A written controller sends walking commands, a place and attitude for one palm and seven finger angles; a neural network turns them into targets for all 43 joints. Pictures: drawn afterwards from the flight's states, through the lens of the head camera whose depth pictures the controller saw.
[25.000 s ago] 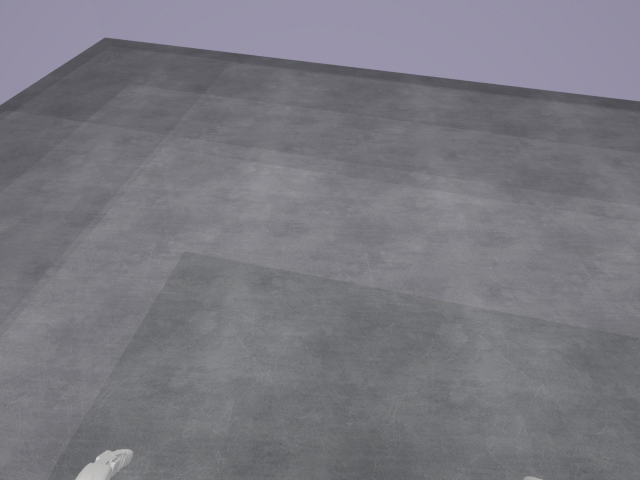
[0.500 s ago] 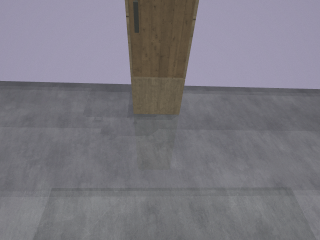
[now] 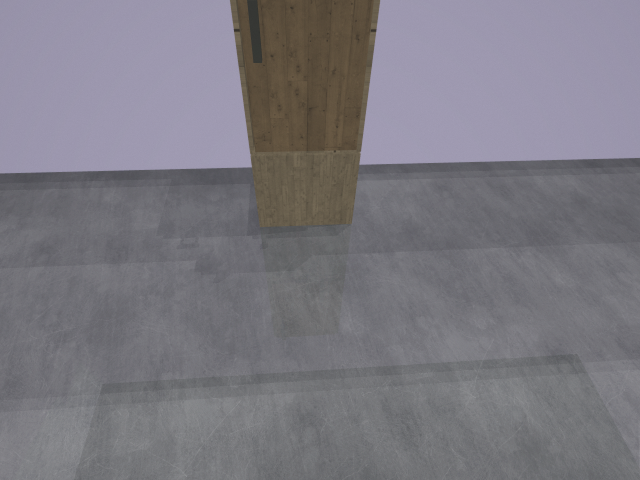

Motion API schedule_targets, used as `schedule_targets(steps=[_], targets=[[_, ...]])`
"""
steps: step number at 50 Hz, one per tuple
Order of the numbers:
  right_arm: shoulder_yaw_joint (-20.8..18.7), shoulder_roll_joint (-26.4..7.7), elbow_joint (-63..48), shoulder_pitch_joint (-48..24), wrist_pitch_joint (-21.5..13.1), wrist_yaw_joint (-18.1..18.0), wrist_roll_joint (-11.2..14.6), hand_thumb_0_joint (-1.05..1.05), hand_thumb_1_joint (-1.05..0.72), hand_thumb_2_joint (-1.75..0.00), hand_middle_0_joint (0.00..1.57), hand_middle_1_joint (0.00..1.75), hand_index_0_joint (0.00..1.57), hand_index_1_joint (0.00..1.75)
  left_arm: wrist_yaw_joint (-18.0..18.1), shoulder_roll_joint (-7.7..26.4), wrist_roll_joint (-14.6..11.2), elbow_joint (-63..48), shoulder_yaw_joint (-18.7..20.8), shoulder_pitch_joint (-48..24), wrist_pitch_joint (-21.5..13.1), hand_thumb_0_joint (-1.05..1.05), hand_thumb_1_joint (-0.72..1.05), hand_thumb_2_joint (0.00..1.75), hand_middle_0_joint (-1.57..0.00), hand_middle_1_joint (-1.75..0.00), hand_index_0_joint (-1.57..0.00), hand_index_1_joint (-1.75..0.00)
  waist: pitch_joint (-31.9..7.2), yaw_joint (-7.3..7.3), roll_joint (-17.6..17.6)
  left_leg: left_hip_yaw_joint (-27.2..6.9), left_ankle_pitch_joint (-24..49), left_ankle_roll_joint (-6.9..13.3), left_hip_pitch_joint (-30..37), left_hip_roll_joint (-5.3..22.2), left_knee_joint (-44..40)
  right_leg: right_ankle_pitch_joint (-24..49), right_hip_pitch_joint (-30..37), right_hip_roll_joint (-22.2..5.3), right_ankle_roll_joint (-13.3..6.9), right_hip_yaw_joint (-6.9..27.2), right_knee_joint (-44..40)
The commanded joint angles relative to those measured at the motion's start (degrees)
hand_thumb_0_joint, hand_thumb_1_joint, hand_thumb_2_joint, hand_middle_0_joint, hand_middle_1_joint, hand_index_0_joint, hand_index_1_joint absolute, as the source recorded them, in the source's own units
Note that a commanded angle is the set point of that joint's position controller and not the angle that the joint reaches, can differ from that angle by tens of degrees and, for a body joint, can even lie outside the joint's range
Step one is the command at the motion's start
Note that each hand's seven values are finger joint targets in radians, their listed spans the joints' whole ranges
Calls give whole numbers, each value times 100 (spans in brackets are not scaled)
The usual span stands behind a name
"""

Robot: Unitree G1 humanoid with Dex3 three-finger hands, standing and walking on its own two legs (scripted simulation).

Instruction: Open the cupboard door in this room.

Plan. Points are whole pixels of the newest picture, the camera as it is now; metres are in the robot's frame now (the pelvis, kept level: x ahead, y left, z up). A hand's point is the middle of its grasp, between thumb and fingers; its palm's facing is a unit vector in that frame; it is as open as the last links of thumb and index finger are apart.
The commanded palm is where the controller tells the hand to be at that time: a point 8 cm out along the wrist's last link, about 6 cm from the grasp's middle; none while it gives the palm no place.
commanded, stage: look at it before walking up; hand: left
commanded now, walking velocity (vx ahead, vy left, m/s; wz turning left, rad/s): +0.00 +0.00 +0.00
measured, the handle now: (255, 28) +1.17 +0.25 +0.06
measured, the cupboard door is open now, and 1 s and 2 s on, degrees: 0 0 0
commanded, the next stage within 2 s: walk to a spot facing it in 0.44 s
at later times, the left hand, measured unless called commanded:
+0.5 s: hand out of the picture -0.05 +0.14 -0.18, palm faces +0.05 -0.99 -0.14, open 7.4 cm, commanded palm none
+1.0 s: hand out of the picture +0.07 +0.11 -0.18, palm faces +0.04 -0.97 -0.25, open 7.3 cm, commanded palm none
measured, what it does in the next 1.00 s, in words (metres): steps on the spot: right foot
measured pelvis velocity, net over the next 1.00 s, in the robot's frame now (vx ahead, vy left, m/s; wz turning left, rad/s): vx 0.06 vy -0.07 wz -0.05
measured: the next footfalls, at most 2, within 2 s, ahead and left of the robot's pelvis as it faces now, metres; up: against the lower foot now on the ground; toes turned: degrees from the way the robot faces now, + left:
right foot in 0.92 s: +0.10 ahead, -0.15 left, +0.00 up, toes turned -12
left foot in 1.46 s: +0.39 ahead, -0.02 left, +0.00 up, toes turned +11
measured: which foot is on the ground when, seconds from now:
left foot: down 0.00-0.94, up 0.96-1.00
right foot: down 0.00-0.66, up 0.68-0.90, down 0.92-1.00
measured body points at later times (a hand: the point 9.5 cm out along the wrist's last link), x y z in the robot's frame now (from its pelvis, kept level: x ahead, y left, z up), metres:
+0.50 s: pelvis +0.00 +0.00 +0.00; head +0.01 +0.01 +0.45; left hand -0.05 +0.20 -0.17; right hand -0.02 -0.21 -0.16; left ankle -0.02 +0.08 -0.74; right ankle -0.03 -0.14 -0.74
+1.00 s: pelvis +0.06 -0.07 -0.02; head +0.07 -0.10 +0.43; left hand +0.07 +0.17 -0.16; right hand -0.01 -0.28 -0.19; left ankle -0.01 +0.07 -0.71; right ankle +0.06 -0.14 -0.74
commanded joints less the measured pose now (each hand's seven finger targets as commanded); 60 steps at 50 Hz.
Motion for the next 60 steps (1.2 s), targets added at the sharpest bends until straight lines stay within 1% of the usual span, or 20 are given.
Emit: schedule_targets(steps=[1, 26, 29, 31, 33, 34, 36, 38, 41, 44, 45, 46, 47, 48, 49, 50, 51, 53, 56, 60], targets=[[-107, -594, -141, 405, -91, -39, -15, 0, -90, -90, 20, 30, 20, 30, 12, 401, -3, -26, 86, 603, -71, 0, 90, 90, -20, -30, -20, -30, 265, 45, -26, -818, 1191, -133, -261, 837, -512, 767, -194, -348, -192, 385, -266], [-144, -643, -216, 355, -98, -53, -5, 0, -90, -90, 20, 30, 20, 30, 11, 337, 26, 41, 81, 753, -106, 0, 90, 90, -20, -30, -20, -30, 323, -2, 29, -848, 946, -102, -211, 824, -499, 666, -364, -335, -194, 411, -342], [-132, -582, -139, 478, -82, -54, -37, 0, -90, -90, 20, 30, 20, 30, -10, 242, 18, 88, 73, 745, -98, 0, 90, 90, -20, -30, -20, -30, 288, -41, 94, -827, 89, -137, -194, 823, -594, 278, -402, -280, -197, 400, -317], [-219, -731, -158, 531, -17, -36, -64, 0, -90, -90, 20, 30, 20, 30, -63, 245, 61, 44, 111, 697, -45, 0, 90, 90, -20, -30, -20, -30, 453, -73, 351, -1070, -1504, -73, -297, 1015, -929, -603, -767, -80, -229, 196, 133], [-328, -964, -189, 572, 13, -27, -82, 0, -90, -90, 20, 30, 20, 30, -148, 175, 127, -60, 136, 561, -2, 0, 90, 90, -20, -30, -20, -30, 771, -121, 835, -1587, -2653, 170, -456, 1464, -1419, -962, -1355, 205, -229, -91, 1029], [-363, -1016, -198, 677, -2, -27, -93, 0, -90, -90, 20, 30, 20, 30, -178, 154, 149, -139, 161, 445, 12, 0, 90, 90, -20, -30, -20, -30, 814, -186, 1030, -1869, -2815, 367, -404, 1719, -1563, -1123, -1690, 209, -266, -77, 1721], [-397, -1041, -186, 877, -48, -18, -130, 0, -90, -90, 20, 30, 20, 30, -227, 180, 144, -333, 217, 154, 6, 0, 90, 90, -20, -30, -20, -30, 908, -263, 837, -2282, -2661, 757, -135, 2090, -1608, -1419, -2474, 12, -343, 234, 2624], [-415, -1057, -226, 827, -86, -1, -156, 0, -90, -90, 20, 30, 20, 30, -278, 128, 135, -498, 267, -44, -47, 0, 90, 90, -20, -30, -20, -30, 871, -242, 627, -2127, -2272, 814, -69, 2174, -1544, -1325, -2654, -135, -341, 348, 2710], [-443, -1099, -304, 568, -131, 10, -178, 0, -90, -90, 20, 30, 20, 30, -331, 70, 105, -601, 298, -11, -88, 0, 90, 90, -20, -30, -20, -30, 607, -100, 391, -1599, -1783, 682, -310, 2056, -1367, -1090, -2010, -120, -306, 240, 2127], [-439, -1089, -369, 219, -119, 34, -164, 0, -90, -90, 20, 30, 20, 30, -344, 74, 99, -372, 344, 696, -118, 0, 90, 90, -20, -30, -20, -30, 373, 300, 182, -836, -1742, 353, -1009, 1658, -620, -324, -554, 143, -265, -112, 1120], [-426, -1000, -390, 126, -109, 53, -155, 0, -90, -90, 20, 30, 20, 30, -316, 209, 104, -183, 367, 1170, -150, 0, 90, 90, -20, -30, -20, -30, 252, 517, -188, -537, -1811, 170, -1484, 1332, 150, -239, 151, 206, -309, -32, 712], [-372, -745, -516, 64, -122, 84, -100, 0, -90, -90, 20, 30, 20, 30, -269, 612, 141, -47, 447, 1710, -218, 0, 90, 90, -20, -30, -20, -30, 178, 750, -1191, -15, -1740, -53, -2232, 782, 1599, -1210, 764, -435, -500, 990, -41], [-298, -488, -835, -293, -134, 151, -67, 0, -90, -90, 20, 30, 20, 30, -208, 1132, 111, 53, 553, 2202, -273, 0, 90, 90, -20, -30, -20, -30, 406, 933, -2460, 202, -2214, -215, -3358, 258, 3303, -2341, 865, -1670, -1004, 3289, -1271], [-362, -719, -989, -596, -120, 191, -107, 0, -90, -90, 20, 30, 20, 30, -144, 1202, 42, 4, 547, 2086, -258, 0, 90, 90, -20, -30, -20, -30, 573, 817, -1573, -417, -1828, -176, -3522, 432, 4057, -3166, 376, -1966, -1261, 3948, -1832], [-411, -733, -916, -677, -97, 213, -117, 0, -90, -90, 20, 30, 20, 30, -132, 1094, 34, -74, 543, 1696, -312, 0, 90, 90, -20, -30, -20, -30, 936, 642, -1376, -669, -1124, -127, -3595, 624, 4493, -3402, -168, -1900, -1125, 3846, -1917], [-438, -694, -864, -657, -86, 215, -124, 0, -90, -90, 20, 30, 20, 30, -128, 864, 38, -134, 490, 1432, -335, 0, 90, 90, -20, -30, -20, -30, 1101, 466, -907, -735, -639, -139, -3612, 721, 4751, -2979, -344, -1817, -926, 3523, -1832], [-444, -657, -757, -468, -92, 222, -134, 0, -90, -90, 20, 30, 20, 30, -133, 700, 52, -191, 419, 1179, -380, 0, 90, 90, -20, -30, -20, -30, 1061, 277, -445, -836, -238, -178, -3492, 848, 4694, -2212, -445, -1667, -802, 2906, -1639], [-417, -521, -586, -183, -61, 253, -147, 0, -90, -90, 20, 30, 20, 30, -163, 531, 46, -197, 341, 1175, -477, 0, 90, 90, -20, -30, -20, -30, 671, 123, -65, -760, 341, -285, -3211, 795, 4639, -440, -213, -1153, -562, 1755, -1378], [-421, -494, -589, -181, -3, 257, -121, 0, -90, -90, 20, 30, 20, 30, -141, 470, 63, -28, 292, 1529, -561, 0, 90, 90, -20, -30, -20, -30, 398, 95, -321, -662, 620, -380, -3356, 640, 4599, 1710, 276, -870, -187, 883, -1140], [-374, -495, -881, -777, 49, 277, -78, 0, -90, -90, 20, 30, 20, 30, -78, 428, 108, 95, 250, 1756, -603, 0, 90, 90, -20, -30, -20, -30, 516, 148, -532, -479, 665, -395, -3598, 538, 4111, 3402, 577, -825, -120, 322, -1008]])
